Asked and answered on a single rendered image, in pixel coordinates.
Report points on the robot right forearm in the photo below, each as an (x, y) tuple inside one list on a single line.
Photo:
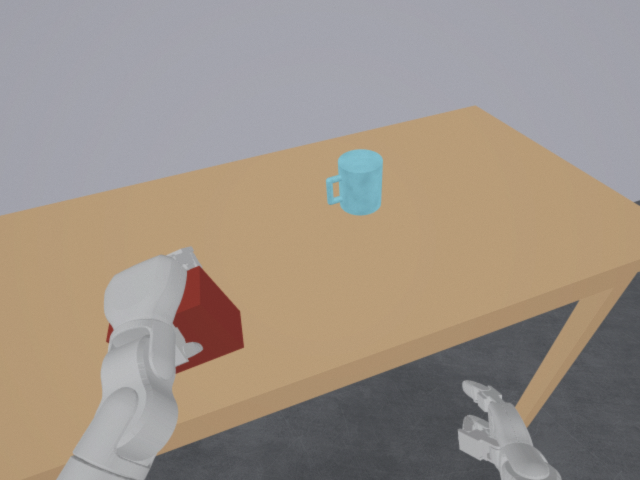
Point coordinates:
[(520, 461)]

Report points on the robot right hand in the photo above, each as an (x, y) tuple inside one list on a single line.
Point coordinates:
[(482, 439)]

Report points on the sponge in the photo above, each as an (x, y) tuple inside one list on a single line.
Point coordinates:
[(206, 316)]

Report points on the table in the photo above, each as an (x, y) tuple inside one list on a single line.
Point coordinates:
[(479, 228)]

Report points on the robot left forearm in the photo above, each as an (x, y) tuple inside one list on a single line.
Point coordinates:
[(138, 412)]

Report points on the robot left hand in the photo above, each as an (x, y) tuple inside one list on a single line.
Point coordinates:
[(153, 289)]

